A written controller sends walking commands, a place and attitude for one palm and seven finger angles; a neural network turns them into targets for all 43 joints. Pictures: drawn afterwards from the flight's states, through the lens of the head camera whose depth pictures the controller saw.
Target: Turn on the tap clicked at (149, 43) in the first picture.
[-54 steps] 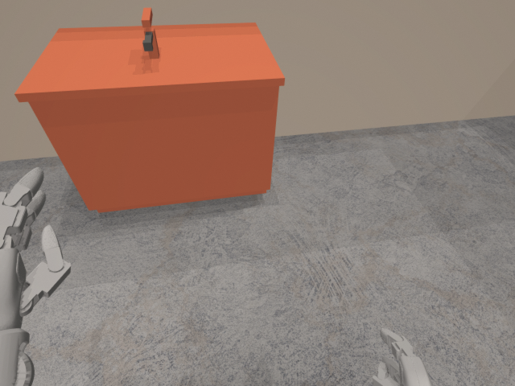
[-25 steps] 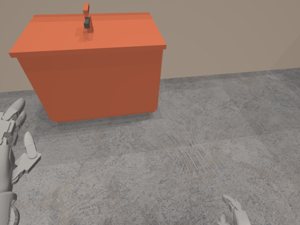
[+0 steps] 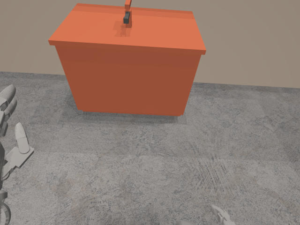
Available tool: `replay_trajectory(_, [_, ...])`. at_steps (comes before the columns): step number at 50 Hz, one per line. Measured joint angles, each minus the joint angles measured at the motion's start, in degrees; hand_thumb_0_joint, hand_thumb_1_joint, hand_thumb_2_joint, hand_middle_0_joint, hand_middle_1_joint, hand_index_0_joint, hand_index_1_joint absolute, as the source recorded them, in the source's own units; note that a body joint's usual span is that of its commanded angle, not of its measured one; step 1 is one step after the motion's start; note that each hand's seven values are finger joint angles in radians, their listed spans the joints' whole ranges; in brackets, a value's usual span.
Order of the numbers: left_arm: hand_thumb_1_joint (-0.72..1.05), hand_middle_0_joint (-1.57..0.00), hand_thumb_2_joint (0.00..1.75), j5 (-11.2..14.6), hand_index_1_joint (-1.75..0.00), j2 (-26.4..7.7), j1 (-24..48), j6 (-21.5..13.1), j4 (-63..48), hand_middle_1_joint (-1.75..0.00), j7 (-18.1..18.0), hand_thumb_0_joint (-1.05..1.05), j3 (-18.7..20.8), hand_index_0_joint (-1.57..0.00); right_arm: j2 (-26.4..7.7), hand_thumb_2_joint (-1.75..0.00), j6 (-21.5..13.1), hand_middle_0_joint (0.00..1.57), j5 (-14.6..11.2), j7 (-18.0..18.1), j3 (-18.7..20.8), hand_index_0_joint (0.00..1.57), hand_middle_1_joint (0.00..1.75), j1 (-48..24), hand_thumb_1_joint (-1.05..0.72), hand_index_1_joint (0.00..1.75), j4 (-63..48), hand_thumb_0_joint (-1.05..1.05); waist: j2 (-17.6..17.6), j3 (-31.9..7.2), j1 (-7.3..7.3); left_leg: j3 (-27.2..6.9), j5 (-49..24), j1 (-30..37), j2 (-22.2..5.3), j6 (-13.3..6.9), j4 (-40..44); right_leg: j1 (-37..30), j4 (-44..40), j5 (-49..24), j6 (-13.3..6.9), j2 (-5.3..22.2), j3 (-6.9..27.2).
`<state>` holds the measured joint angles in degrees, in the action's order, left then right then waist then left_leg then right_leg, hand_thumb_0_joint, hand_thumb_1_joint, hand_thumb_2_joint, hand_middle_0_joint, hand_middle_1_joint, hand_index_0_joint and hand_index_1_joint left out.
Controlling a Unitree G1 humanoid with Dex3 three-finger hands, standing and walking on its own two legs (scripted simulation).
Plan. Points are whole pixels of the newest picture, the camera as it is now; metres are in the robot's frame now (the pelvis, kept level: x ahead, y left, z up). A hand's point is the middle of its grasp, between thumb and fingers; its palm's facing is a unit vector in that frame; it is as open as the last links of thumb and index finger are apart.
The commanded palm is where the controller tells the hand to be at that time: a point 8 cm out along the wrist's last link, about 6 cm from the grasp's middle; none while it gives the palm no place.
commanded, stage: walk to a spot facing it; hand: left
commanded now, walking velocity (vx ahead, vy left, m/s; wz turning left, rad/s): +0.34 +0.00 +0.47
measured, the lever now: (126, 20) +1.13 +0.17 +0.04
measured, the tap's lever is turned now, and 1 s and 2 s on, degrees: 0 0 0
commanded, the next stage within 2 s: none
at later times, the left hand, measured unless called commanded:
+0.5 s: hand (61, 124) +0.28 +0.20 +0.17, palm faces +0.57 -0.64 -0.50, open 7.4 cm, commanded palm +0.21 +0.23 +0.18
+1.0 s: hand (53, 96) +0.32 +0.23 +0.20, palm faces +0.76 -0.44 -0.47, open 7.4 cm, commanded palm +0.27 +0.24 +0.18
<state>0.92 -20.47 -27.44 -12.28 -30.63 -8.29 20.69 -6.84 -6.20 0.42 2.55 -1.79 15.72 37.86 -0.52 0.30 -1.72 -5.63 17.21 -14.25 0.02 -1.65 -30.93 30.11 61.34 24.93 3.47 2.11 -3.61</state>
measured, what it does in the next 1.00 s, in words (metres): walks ahead, turning left: right foot, then left foot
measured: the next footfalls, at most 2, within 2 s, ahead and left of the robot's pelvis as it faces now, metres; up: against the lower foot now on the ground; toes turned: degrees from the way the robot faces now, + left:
right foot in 0.18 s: +0.14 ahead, -0.14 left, +0.00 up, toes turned -3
left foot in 0.70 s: +0.26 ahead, +0.08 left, +0.00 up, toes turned +32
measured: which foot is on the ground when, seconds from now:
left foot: down 0.00-0.18, up 0.20-0.68, down 0.70-1.00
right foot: up 0.00-0.16, down 0.18-0.68, up 0.70-1.00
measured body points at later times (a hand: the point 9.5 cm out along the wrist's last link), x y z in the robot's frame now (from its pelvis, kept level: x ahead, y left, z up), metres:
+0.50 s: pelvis +0.13 -0.08 +0.00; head +0.18 -0.10 +0.45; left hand +0.24 +0.23 +0.20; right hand +0.37 -0.29 -0.10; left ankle +0.16 +0.09 -0.65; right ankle +0.10 -0.14 -0.74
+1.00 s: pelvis +0.28 -0.08 +0.00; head +0.30 -0.07 +0.45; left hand +0.28 +0.24 +0.23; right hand +0.52 -0.18 -0.10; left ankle +0.23 +0.06 -0.74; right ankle +0.42 -0.19 -0.70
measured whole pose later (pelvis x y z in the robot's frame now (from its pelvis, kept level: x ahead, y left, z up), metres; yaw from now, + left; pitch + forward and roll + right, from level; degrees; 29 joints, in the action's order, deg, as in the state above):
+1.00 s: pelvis +0.28 -0.08 +0.00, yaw +32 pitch +0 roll -2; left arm 3.1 -23.6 -31.4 -12.4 -36.5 -8.4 24.7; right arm -8.1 -5.2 -1.0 2.6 -0.7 14.4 34.5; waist -2.8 2.2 0.8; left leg -2.0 14.2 -17.1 -4.6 1.7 -31.6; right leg 26.7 45.1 20.0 5.6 6.2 -5.7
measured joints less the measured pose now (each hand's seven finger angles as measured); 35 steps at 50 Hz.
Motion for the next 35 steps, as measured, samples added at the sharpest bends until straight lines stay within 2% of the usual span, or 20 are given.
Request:
replay_trajectory(5, [0.89, -0.20, 0.90, 0.4, -0.31, -0.9, -3.5, -0.4, -0.5, -0.30, 1.0, 0.02, 0.4, -0.21, -0.5, -0.90, -0.5, 0.21, 0.2, 0.5, 0.3, 0.20, 0.30, -0.5, -0.90, 0.30, -0.6, 0.01, -1.2, -0.3, 1.11, -2.1, 0.6, 2.5, -0.2, 1.3, 2.7, -2.1, -11.8, -1.7, 0.5, 0.4, -1.6])
replay_trajectory(9, [0.89, -0.21, 0.90, 0.3, -0.31, -1.9, -2.4, 0.7, 2.2, -0.30, 1.0, 0.02, 1.2, -0.21, -2.1, -0.90, -0.1, 0.21, 0.2, 1.4, 0.9, 0.20, 0.30, -1.1, -0.90, 0.30, -1.0, 0.01, -2.2, -0.5, 2.09, -4.1, 4.6, 2.7, 0.2, 2.8, -1.1, -10.3, -28.1, -4.3, -0.2, -0.7, -4.1])
replay_trajectory(10, [0.89, -0.21, 0.90, 0.0, -0.31, -1.8, -1.2, 1.0, 2.8, -0.30, 1.0, 0.02, 0.9, -0.21, -2.8, -0.90, 0.1, 0.21, 0.1, 1.6, 1.3, 0.20, 0.30, -1.4, -0.90, 0.30, -1.0, 0.01, -2.8, -0.4, 2.17, -4.0, 6.5, 1.2, 0.1, 2.1, -5.4, -11.3, -29.9, -8.9, -2.0, -0.9, -5.0])
replay_trajectory(11, [0.89, -0.21, 0.90, -0.2, -0.31, -1.2, 0.6, 1.5, 3.6, -0.30, 1.1, 0.02, 0.1, -0.21, -3.7, -0.90, 0.6, 0.20, 0.0, 1.8, 1.7, 0.20, 0.30, -2.2, -0.90, 0.30, -0.3, 0.01, -3.4, 0.1, 2.16, -3.0, 8.9, -1.6, 0.1, 1.4, -12.9, -11.3, -28.2, -10.1, -4.0, -0.8, -6.3])
replay_trajectory(13, [0.89, -0.21, 0.90, -0.2, -0.31, 0.4, 3.5, 2.1, 5.5, -0.30, 1.0, 0.02, -1.6, -0.21, -5.3, -0.90, 1.9, 0.20, 0.1, 2.2, 2.6, 0.20, 0.30, -3.8, -0.90, 0.30, 1.4, 0.01, -3.2, 0.9, 2.14, -0.1, 10.5, -7.7, 1.1, 1.3, -29.5, -12.6, -26.1, -7.9, -6.3, 0.7, -8.1])
replay_trajectory(15, [0.89, -0.21, 0.90, -0.2, -0.31, 1.8, 3.2, 1.7, 6.6, -0.30, 0.9, 0.02, -2.1, -0.21, -6.5, -0.90, 2.9, 0.20, 0.4, 2.0, 3.1, 0.20, 0.30, -4.7, -0.90, 0.30, 1.9, 0.01, -1.9, 1.0, 2.10, 3.8, 8.1, -12.9, 0.7, 2.1, -40.9, -14.6, -26.9, -6.2, -6.8, 2.1, -8.9])
replay_trajectory(18, [0.89, -0.21, 0.90, -0.4, -0.31, 1.9, -0.3, 1.4, 6.4, -0.30, 1.2, 0.02, -1.8, -0.21, -7.7, -0.90, 4.3, 0.20, 0.3, 2.2, 3.8, 0.20, 0.30, -5.5, -0.91, 0.30, 0.1, 0.01, -1.0, 1.3, 1.11, 6.8, 3.9, -19.2, -1.7, 3.5, -47.4, -17.9, -30.3, -6.2, -6.6, 2.9, -10.5])
replay_trajectory(21, [0.89, -0.21, 0.90, -0.3, -0.31, 0.6, -1.6, 1.8, 5.1, -0.30, 1.1, 0.02, -1.6, -0.21, -8.4, -0.90, 4.6, 0.20, 0.4, 2.3, 4.8, 0.20, 0.30, -5.7, -0.91, 0.30, -1.8, 0.01, 0.0, 2.7, 0.82, 8.8, 0.2, -22.8, -4.0, 4.2, -43.9, -20.9, -33.1, -6.0, -6.7, 3.6, -12.7])
replay_trajectory(25, [0.89, -0.21, 0.90, 0.2, -0.31, -0.8, -0.7, 1.6, 1.4, -0.30, 0.0, 0.02, -0.4, -0.21, -8.7, -0.90, 4.6, 0.20, 0.3, 2.3, 5.6, 0.19, 0.30, -5.5, -0.91, 0.30, -4.0, 0.01, 1.1, 4.4, 1.72, 13.0, -1.9, -22.4, -6.0, 4.0, -29.2, -23.6, -34.9, -4.7, -6.6, 4.4, -15.3])
replay_trajectory(28, [0.89, -0.21, 0.90, 0.5, -0.31, -1.3, -1.0, 1.1, -1.6, -0.30, -1.1, 0.02, 1.0, -0.21, -8.3, -0.90, 4.8, 0.20, 0.0, 2.1, 5.5, 0.19, 0.30, -4.8, -0.91, 0.30, -5.6, 0.01, 1.8, 4.6, 2.37, 16.1, -1.7, -20.0, -5.8, 3.4, -18.9, -24.9, -34.8, -3.0, -6.1, 5.1, -16.7])
replay_trajectory(30, [0.89, -0.21, 0.90, 0.7, -0.31, -1.6, -1.6, 0.9, -3.0, -0.30, -1.9, 0.02, 1.8, -0.21, -7.5, -0.90, 4.9, 0.20, -0.2, 2.1, 5.2, 0.19, 0.30, -4.1, -0.91, 0.30, -6.4, 0.01, 2.4, 4.2, 2.79, 18.5, -1.5, -17.3, -4.6, 2.9, -12.9, -25.4, -33.6, -1.1, -5.5, 5.9, -17.3])
replay_trajectory(33, [0.89, -0.21, 0.90, 1.1, -0.31, -1.5, -2.4, 1.0, -3.7, -0.30, -2.8, 0.01, 2.4, -0.21, -6.6, -0.90, 5.1, 0.20, -0.5, 2.0, 4.4, 0.19, 0.30, -3.5, -0.91, 0.30, -7.2, 0.01, 3.2, 3.0, 3.22, 22.0, -3.3, -10.8, -1.1, 1.4, -3.5, -24.0, -25.1, 3.1, -4.1, 8.4, -17.2])
replay_trajectory(34, [0.89, -0.21, 0.90, 1.3, -0.31, -1.2, -2.6, 1.0, -3.5, -0.30, -3.0, 0.01, 2.4, -0.21, -6.6, -0.90, 5.1, 0.20, -0.5, 2.1, 4.0, 0.20, 0.30, -3.5, -0.91, 0.30, -7.6, 0.01, 2.2, 2.5, 3.27, 22.0, -5.8, -7.7, -0.4, 0.1, -0.5, -21.9, -18.3, 3.7, -3.3, 9.1, -16.6])
replay_trajectory(35, [0.89, -0.21, 0.90, 1.7, -0.31, -1.4, -2.1, 1.0, -3.0, -0.30, -3.0, 0.01, 2.6, -0.21, -6.2, -0.90, 4.9, 0.20, -0.4, 2.2, 3.9, 0.20, 0.30, -4.1, -0.91, 0.30, -7.5, 0.01, 1.5, 2.1, 2.81, 20.7, -8.7, -6.8, -0.4, -2.3, -0.8, -18.6, -9.2, 3.0, -2.1, 9.2, -14.4])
